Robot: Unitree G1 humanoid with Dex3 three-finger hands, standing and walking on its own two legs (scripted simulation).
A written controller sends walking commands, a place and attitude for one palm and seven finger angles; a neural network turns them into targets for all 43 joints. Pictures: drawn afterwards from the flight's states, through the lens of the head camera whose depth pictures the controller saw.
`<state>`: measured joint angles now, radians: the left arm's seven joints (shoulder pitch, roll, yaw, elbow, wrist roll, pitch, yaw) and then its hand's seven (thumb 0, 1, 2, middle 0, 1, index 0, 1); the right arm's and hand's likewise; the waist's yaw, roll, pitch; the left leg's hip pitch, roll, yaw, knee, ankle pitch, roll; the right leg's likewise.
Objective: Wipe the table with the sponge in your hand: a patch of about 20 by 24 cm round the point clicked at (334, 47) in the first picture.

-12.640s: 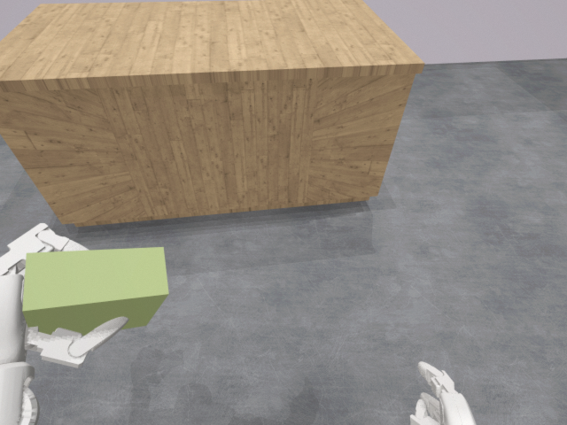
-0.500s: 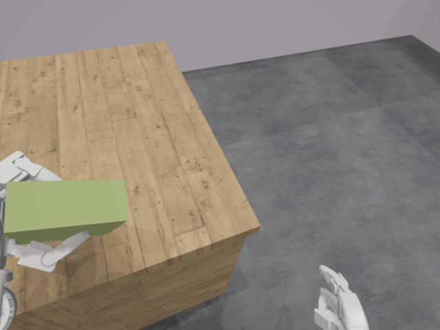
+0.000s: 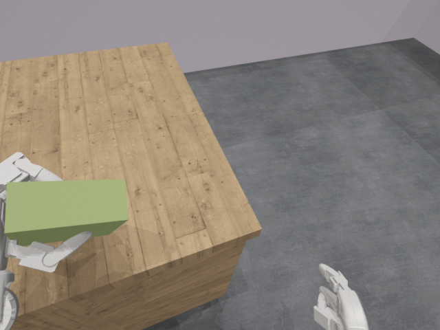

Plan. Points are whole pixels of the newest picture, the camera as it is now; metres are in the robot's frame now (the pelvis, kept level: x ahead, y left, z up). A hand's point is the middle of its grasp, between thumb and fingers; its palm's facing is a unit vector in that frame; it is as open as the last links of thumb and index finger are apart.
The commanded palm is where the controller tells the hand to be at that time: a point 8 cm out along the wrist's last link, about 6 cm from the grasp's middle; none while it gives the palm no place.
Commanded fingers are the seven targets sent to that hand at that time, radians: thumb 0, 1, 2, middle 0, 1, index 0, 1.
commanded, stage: look again from close up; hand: left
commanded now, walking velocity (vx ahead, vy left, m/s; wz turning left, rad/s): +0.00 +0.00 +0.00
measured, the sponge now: (85, 212) +0.24 +0.21 +0.13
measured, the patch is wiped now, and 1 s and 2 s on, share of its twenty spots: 0.00 0.00 0.00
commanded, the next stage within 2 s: turn the palm down, sponge in hand in 0.06 s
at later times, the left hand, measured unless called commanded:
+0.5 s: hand (66, 233) +0.20 +0.22 +0.14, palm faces +0.29 -0.74 -0.61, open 9.6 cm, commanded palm +0.16 +0.27 +0.19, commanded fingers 0.00 0.10 1.30 -1.20 -1.60 -1.20 -1.60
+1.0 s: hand (45, 215) +0.21 +0.25 +0.16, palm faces +0.31 -0.47 -0.83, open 9.6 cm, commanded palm +0.18 +0.27 +0.20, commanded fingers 0.00 0.10 1.30 -1.20 -1.60 -1.20 -1.60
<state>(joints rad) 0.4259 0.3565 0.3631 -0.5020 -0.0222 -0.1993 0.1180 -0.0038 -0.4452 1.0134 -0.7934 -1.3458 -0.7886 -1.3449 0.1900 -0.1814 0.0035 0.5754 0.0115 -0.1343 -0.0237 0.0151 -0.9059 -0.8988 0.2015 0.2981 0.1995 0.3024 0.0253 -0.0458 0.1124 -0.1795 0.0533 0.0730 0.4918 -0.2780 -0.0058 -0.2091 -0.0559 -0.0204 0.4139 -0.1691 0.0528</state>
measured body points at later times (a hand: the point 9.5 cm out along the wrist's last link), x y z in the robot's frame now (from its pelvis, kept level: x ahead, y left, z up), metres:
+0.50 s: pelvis +0.00 -0.03 +0.00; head +0.01 -0.04 +0.44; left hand +0.18 +0.26 +0.17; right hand +0.20 -0.24 -0.08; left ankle -0.01 +0.12 -0.74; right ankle +0.03 -0.16 -0.74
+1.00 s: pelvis +0.02 -0.04 +0.00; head +0.03 -0.07 +0.44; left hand +0.19 +0.27 +0.21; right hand +0.22 -0.27 -0.10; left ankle -0.01 +0.12 -0.74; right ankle +0.03 -0.16 -0.74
